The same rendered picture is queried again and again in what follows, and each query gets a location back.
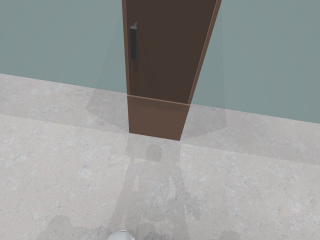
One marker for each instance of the cupboard door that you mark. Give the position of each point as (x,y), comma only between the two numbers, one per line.
(170,39)

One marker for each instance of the handle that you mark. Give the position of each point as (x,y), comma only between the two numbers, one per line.
(134,41)

